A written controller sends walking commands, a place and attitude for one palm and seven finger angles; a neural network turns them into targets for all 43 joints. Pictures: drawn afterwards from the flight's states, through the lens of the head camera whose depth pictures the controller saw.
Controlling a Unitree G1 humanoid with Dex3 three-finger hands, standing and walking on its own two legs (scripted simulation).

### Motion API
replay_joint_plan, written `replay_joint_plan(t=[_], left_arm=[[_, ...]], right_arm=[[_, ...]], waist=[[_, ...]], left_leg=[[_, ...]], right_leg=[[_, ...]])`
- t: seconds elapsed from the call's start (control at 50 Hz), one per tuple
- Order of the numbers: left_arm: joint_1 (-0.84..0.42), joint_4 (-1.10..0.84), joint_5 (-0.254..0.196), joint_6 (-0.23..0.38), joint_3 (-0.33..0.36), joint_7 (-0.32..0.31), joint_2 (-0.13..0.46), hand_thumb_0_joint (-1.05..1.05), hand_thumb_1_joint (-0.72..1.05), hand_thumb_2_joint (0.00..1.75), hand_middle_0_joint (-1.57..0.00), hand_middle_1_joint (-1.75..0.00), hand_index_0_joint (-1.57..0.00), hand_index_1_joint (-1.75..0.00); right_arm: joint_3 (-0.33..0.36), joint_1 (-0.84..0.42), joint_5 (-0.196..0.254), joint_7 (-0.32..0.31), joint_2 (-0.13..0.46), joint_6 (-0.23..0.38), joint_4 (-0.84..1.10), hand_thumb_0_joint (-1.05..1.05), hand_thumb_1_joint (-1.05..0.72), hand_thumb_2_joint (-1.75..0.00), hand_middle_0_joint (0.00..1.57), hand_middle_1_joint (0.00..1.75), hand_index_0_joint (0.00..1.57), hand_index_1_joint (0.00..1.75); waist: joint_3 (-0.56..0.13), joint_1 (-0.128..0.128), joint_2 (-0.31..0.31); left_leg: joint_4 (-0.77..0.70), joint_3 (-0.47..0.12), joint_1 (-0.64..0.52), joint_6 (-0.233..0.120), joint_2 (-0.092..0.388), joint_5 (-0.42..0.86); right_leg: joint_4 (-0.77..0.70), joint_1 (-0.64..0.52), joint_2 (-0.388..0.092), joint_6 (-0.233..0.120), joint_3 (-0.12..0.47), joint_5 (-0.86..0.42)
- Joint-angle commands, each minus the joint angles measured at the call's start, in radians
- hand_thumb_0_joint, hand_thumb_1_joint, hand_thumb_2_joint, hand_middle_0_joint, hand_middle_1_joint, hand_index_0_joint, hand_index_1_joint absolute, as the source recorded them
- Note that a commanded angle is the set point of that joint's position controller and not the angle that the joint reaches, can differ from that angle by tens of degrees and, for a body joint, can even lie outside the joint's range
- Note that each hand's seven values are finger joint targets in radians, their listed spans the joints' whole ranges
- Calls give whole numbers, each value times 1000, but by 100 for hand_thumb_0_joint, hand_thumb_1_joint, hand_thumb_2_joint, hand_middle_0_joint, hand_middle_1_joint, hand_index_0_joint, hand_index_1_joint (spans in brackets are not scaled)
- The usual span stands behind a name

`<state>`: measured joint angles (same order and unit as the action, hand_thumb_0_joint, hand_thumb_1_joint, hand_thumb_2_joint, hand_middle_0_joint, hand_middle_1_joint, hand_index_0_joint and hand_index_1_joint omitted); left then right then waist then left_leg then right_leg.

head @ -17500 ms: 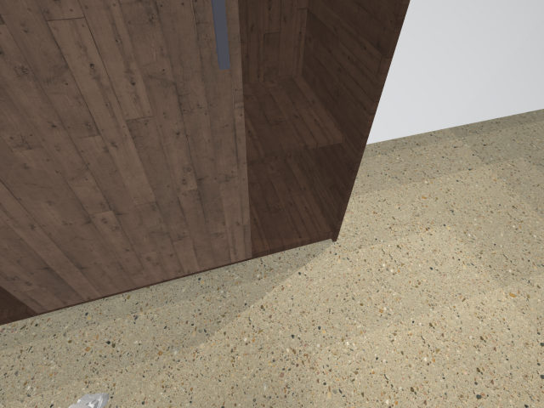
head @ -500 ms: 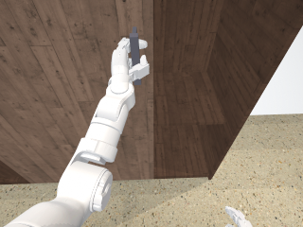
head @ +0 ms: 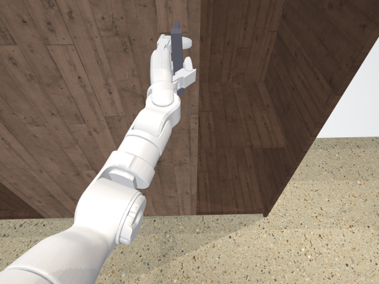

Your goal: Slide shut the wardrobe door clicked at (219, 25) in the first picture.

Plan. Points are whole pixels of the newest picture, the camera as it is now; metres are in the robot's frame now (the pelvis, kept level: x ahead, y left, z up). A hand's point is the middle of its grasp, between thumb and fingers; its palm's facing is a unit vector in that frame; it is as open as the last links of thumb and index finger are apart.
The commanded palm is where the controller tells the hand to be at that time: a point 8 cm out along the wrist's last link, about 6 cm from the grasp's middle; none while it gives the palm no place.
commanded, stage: tug the door sideways, standing still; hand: left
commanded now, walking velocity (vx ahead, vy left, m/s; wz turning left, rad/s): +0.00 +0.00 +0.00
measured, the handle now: (178, 59) +0.53 +0.05 +0.21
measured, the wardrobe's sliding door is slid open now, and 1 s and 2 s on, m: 0.37 0.35 0.13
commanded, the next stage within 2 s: step sideways, sliding the door along in 0.14 s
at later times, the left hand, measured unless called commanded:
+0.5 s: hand (190, 76) +0.47 +0.02 +0.21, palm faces -0.06 -0.99 -0.12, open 6.3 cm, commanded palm +0.46 +0.04 +0.21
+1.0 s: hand (204, 75) +0.48 +0.00 +0.20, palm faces +0.12 -0.99 -0.07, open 6.2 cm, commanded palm +0.46 -0.03 +0.21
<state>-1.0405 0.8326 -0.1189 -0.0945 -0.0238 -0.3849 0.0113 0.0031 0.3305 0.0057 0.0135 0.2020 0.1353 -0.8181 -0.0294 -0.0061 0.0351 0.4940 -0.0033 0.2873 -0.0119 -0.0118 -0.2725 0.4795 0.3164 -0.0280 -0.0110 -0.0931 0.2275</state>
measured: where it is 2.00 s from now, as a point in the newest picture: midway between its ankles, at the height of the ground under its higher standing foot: outside the picture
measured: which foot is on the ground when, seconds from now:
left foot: down 0.00-0.94, up 0.96-1.00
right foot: down 0.00-0.72, up 0.74-0.86, down 0.88-1.00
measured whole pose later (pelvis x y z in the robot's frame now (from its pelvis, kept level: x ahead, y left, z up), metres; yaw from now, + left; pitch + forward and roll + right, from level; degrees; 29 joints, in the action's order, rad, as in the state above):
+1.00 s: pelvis +0.04 -0.14 -0.02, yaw +13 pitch -3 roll +0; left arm -0.96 0.37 -0.08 0.12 -0.06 -0.11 0.09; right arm 0.06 0.01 0.05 0.00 0.19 0.03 -0.64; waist 0.35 0.05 0.04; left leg 0.84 -0.09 0.31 0.03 0.11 -0.44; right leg 0.69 0.33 0.01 -0.07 -0.11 0.31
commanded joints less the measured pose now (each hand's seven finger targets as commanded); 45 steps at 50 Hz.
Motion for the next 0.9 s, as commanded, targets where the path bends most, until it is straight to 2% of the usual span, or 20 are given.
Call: replay_joint_plan(t=[0.0, 0.22, 0.24, 0.32, 0.38, 0.44, 0.5, 0.56, 0.58, 0.6, 0.62, 0.64, 0.66, 0.68, 0.7, 0.72, 0.74, 0.78, 0.84, 0.88], left_arm=[[-666, -262, 1, 100, -142, 93, -218, 0, 90, 90, -45, -140, -45, -140], [-721, -225, 5, 126, -133, 87, -206, 0, 90, 90, -45, -140, -45, -140], [-659, -300, 88, 209, 114, 162, 376, 0, 90, 90, -45, -140, -45, -140], [-553, -331, 51, 288, -8, 283, 179, 0, 90, 90, -45, -140, -45, -140], [-543, -387, 35, 299, -48, 312, 143, 0, 90, 90, -45, -140, -45, -140], [-549, -439, 34, 296, -62, 323, 136, 0, 90, 90, -45, -140, -45, -140], [-559, -488, 36, 293, -104, 332, 93, 0, 90, 90, -45, -140, -45, -140], [-579, -544, 50, 291, -111, 337, 91, 0, 90, 90, -45, -140, -45, -140], [-587, -555, 49, 283, -146, 341, 56, 0, 90, 90, -45, -140, -45, -140], [-587, -578, 51, 290, -160, 348, 34, 0, 90, 90, -45, -140, -45, -140], [-552, -552, 52, 295, -195, 357, -9, 0, 90, 90, -45, -140, -45, -140], [-562, -590, 52, 304, -243, 364, -59, 0, 90, 90, -45, -140, -45, -140], [-581, -618, 53, 312, -281, 367, -94, 0, 90, 90, -45, -140, -45, -140], [-597, -646, 49, 316, -297, 366, -103, 0, 90, 90, -45, -140, -45, -140], [-617, -695, 35, 328, -294, 372, -97, 0, 90, 90, -45, -140, -45, -140], [-626, -708, 31, 331, -270, 378, -70, 0, 90, 90, -45, -140, -45, -140], [-621, -717, 40, 324, -240, 378, -50, 0, 90, 90, -45, -140, -45, -140], [-553, -737, 39, 321, -247, 388, -58, 0, 90, 90, -45, -140, -45, -140], [-561, -782, 57, 328, -238, 387, -38, 0, 90, 90, -45, -140, -45, -140], [-547, -737, 78, 310, -237, 377, -20, 0, 90, 90, -45, -140, -45, -140]], right_arm=[[38, -16, 6, -8, 112, 62, 111, 0, -90, -90, 20, 30, 20, 30], [38, -4, 6, -3, 115, 80, 103, 0, -90, -90, 20, 30, 20, 30], [56, -48, -1, -26, 170, 47, 122, 0, -90, -90, 20, 30, 20, 30], [39, -119, 18, -65, 130, 9, 189, 0, -90, -90, 20, 30, 20, 30], [39, -142, 21, -83, 132, -7, 220, 0, -90, -90, 20, 30, 20, 30], [37, -144, 15, -89, 121, -14, 217, 0, -90, -90, 20, 30, 20, 30], [38, -152, 19, -81, 116, -24, 219, 0, -90, -90, 20, 30, 20, 30], [49, -149, 34, -71, 111, -42, 229, 0, -90, -90, 20, 30, 20, 30], [48, -161, 44, -68, 97, -48, 232, 0, -90, -90, 20, 30, 20, 30], [50, -196, 43, -67, 85, -45, 240, 0, -90, -90, 20, 30, 20, 30], [45, -224, 47, -66, 69, -49, 238, 0, -90, -90, 20, 30, 20, 30], [40, -235, 46, -65, 58, -47, 242, 0, -90, -90, 20, 30, 20, 30], [44, -232, 47, -61, 59, -44, 238, 0, -90, -90, 20, 30, 20, 30], [59, -206, 44, -56, 84, -44, 231, 0, -90, -90, 20, 30, 20, 30], [74, -167, 33, -43, 94, -41, 228, 0, -90, -90, 20, 30, 20, 30], [76, -170, 21, -22, 90, -47, 233, 0, -90, -90, 20, 30, 20, 30], [89, -192, 24, -8, 103, -54, 258, 0, -90, -90, 20, 30, 20, 30], [90, -203, 27, -1, 107, -69, 292, 0, -90, -90, 20, 30, 20, 30], [89, -281, 47, -4, 99, -74, 335, 0, -90, -90, 20, 30, 20, 30], [77, -345, 65, -14, 84, -81, 341, 0, -90, -90, 20, 30, 20, 30]], waist=[[-370, -122, -45], [-357, -138, -60], [-326, -52, -119], [-272, -58, -58], [-257, -61, 40], [-244, -61, 56], [-236, -61, 53], [-323, -62, -163], [-317, -64, -238], [-289, -55, -234], [-264, -40, -203], [-273, -46, -158], [-303, -61, -102], [-340, -90, 14], [-364, -123, 140], [-354, -110, 162], [-327, -87, 117], [-312, -82, 83], [-347, -66, 14], [-291, -48, -59]], left_leg=[[-29, -37, -246, 18, 20, 339], [-19, -33, -238, 16, 20, 315], [-20, -18, -94, -40, 68, 232], [-61, -47, -128, -61, 109, 102], [-88, -213, -209, -110, 213, 88], [-59, -312, -349, -163, 297, 266], [14, -256, -354, -146, 279, 405], [197, -21, -205, -52, 127, 488], [244, 4, -112, -30, 82, 388], [255, 19, -80, -20, 58, 170], [221, 2, -50, -26, 55, 26], [161, -5, -85, -35, 71, 65], [98, -33, -209, -51, 110, 234], [49, -138, -423, -103, 209, 611], [59, -295, -659, -178, 340, 967], [67, -355, -771, -209, 414, 1037], [102, -314, -795, -205, 425, 956], [152, -254, -673, -171, 391, 834], [217, -53, -341, -83, 256, 555], [296, 34, -88, -21, 130, 239]], right_leg=[[-23, -28, 48, -17, 33, -269], [-19, 4, 48, -12, 37, -257], [-38, -98, -27, 15, 86, -155], [5, -113, -27, 4, 73, -23], [137, -5, 1, -6, 55, 62], [185, 104, 12, -17, 79, 136], [96, 38, 10, -31, 90, 75], [-68, -287, -69, -55, 133, -367], [-48, -371, -132, -83, 170, -543], [-25, -370, -159, -94, 179, -730], [1, -354, -161, -65, 162, -751], [44, -330, -152, -45, 134, -758], [119, -238, -126, -21, 98, -715], [259, -45, -68, 19, 58, -572], [426, 227, -12, 26, 77, -144], [499, 358, -13, -18, 151, 218], [489, 418, -28, -46, 203, 264], [315, 299, -31, -49, 201, 252], [82, -180, 30, -17, 49, -144], [65, -322, -50, -43, 95, -365]])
